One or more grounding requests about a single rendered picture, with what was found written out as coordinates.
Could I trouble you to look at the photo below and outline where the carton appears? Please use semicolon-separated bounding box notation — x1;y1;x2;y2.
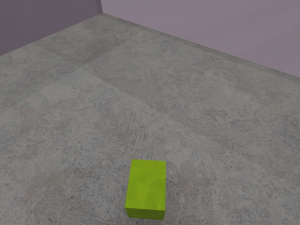
125;159;166;220

